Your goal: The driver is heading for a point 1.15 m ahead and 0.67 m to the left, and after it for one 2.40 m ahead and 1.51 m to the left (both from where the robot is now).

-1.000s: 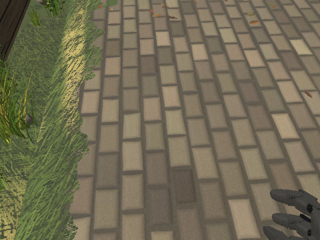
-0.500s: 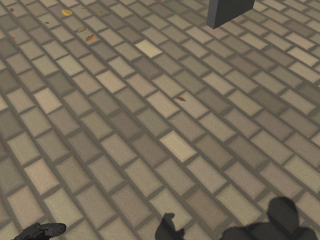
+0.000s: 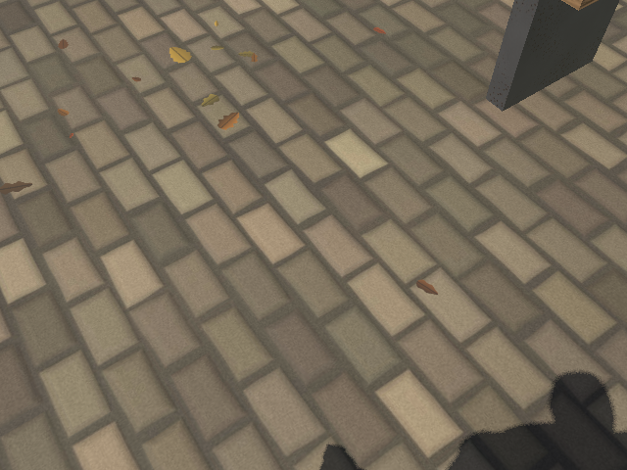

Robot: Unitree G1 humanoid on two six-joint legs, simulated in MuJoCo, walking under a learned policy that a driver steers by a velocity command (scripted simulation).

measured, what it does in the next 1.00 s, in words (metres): walks ahead, turning left: right foot, then left foot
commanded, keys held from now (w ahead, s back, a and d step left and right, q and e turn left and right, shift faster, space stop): q+shift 0.84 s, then shift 0.16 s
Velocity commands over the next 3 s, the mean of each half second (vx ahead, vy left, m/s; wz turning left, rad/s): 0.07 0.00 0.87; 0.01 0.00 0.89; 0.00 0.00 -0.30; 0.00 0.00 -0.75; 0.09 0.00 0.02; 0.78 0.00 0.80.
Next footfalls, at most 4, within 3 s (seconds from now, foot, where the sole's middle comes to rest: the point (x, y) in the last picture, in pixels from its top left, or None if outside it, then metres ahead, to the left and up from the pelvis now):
0.36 right None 0.25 -0.13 -0.75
0.88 left None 0.06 0.06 -0.75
1.38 right None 0.23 -0.08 -0.75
1.90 left None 0.21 0.14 -0.75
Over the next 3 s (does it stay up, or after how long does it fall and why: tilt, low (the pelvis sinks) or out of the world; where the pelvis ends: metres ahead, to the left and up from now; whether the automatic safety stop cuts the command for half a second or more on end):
stays up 0.42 0.29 0.02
